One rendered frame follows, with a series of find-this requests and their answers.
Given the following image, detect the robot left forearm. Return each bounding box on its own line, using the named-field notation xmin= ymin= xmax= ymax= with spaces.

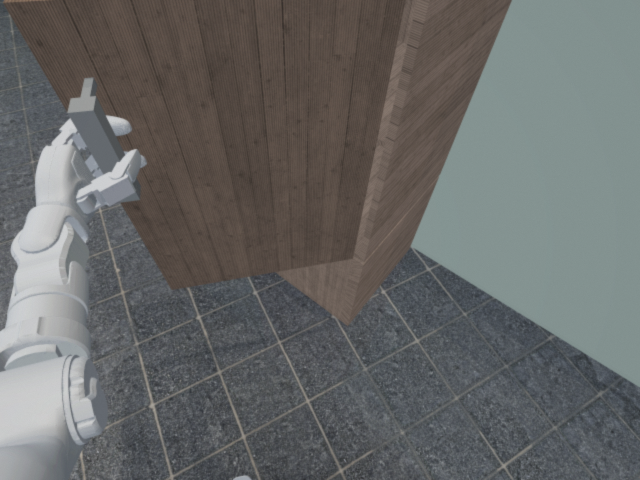
xmin=0 ymin=204 xmax=91 ymax=372

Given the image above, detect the robot left hand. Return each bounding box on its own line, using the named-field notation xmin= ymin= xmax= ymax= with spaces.
xmin=35 ymin=115 xmax=147 ymax=224

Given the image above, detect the handle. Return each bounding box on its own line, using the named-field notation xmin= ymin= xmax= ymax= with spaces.
xmin=67 ymin=77 xmax=141 ymax=203

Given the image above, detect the left robot upper arm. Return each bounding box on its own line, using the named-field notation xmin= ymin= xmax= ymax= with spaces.
xmin=0 ymin=355 xmax=108 ymax=480

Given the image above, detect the cupboard door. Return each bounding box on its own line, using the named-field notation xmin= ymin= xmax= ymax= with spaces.
xmin=3 ymin=0 xmax=406 ymax=290

